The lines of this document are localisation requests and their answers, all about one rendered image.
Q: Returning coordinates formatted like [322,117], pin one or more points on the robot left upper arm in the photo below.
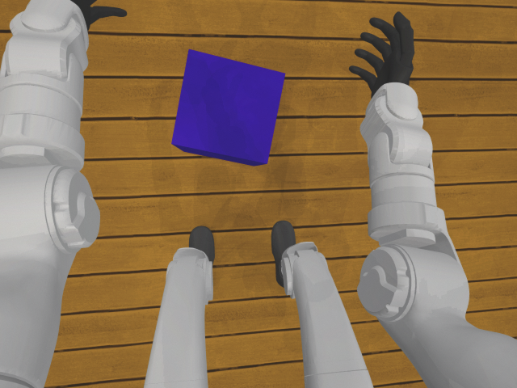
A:
[47,214]

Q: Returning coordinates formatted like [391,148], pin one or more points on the carton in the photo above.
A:
[227,109]

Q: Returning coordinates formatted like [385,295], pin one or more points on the robot left hand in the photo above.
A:
[91,14]

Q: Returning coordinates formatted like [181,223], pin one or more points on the robot right thigh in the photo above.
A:
[331,354]

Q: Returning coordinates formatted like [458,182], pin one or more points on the robot right hand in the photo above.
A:
[397,65]

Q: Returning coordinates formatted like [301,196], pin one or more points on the robot right shin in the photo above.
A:
[301,246]

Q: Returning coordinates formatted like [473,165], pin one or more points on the robot left forearm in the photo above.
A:
[41,87]

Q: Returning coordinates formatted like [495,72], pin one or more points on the robot right forearm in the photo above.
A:
[401,174]

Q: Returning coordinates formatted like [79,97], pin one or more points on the robot right upper arm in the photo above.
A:
[420,298]

